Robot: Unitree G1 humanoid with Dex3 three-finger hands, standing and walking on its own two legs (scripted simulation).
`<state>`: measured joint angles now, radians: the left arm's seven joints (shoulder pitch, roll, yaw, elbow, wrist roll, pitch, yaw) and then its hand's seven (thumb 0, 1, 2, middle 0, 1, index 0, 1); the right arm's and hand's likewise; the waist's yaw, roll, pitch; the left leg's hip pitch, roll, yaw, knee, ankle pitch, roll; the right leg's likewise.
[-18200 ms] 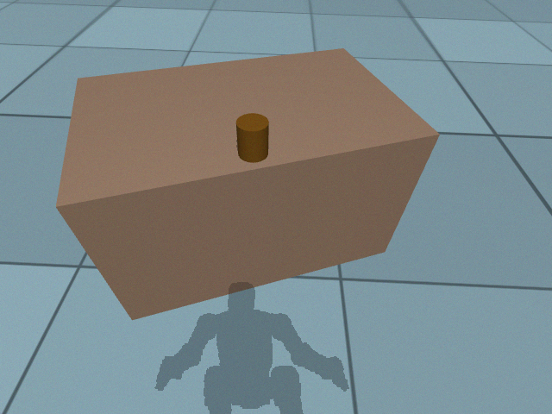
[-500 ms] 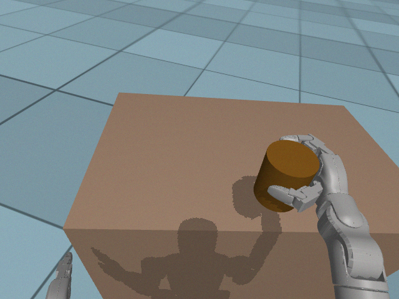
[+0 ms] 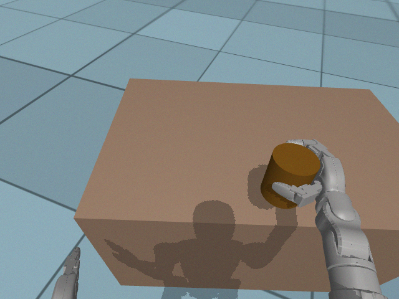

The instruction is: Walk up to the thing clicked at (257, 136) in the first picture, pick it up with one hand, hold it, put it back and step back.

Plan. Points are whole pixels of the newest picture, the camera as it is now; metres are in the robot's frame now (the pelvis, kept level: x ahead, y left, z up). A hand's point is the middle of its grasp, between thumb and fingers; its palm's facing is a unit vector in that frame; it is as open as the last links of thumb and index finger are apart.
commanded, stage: crouch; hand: right
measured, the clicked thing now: (287, 176) +0.36 -0.17 +0.09
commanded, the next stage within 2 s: lower in 0.54 s
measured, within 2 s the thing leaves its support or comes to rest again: rests again in 1.50 s
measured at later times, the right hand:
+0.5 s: hand (289, 174) +0.39 -0.19 +0.05, palm faces +0.14 +0.99 -0.01, open 11.8 cm
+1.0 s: hand (282, 185) +0.40 -0.20 +0.00, palm faces +0.14 +0.99 +0.00, open 11.8 cm
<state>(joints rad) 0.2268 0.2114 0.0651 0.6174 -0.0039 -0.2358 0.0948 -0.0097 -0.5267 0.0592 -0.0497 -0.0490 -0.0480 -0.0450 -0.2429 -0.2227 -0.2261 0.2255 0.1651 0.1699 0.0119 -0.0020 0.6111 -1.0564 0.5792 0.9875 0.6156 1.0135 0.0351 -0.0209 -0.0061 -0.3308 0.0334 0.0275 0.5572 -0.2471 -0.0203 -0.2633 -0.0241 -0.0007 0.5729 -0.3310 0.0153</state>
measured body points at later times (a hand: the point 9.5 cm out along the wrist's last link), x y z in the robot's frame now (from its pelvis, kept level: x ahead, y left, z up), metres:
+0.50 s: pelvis -0.01 -0.01 -0.01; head +0.04 -0.02 +0.44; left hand +0.14 +0.26 -0.08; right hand +0.38 -0.24 +0.06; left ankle +0.03 +0.13 -0.73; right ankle -0.02 -0.13 -0.73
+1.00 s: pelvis -0.01 -0.01 -0.03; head +0.06 -0.03 +0.42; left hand +0.14 +0.26 -0.07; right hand +0.39 -0.25 +0.00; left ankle +0.03 +0.13 -0.73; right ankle -0.02 -0.13 -0.73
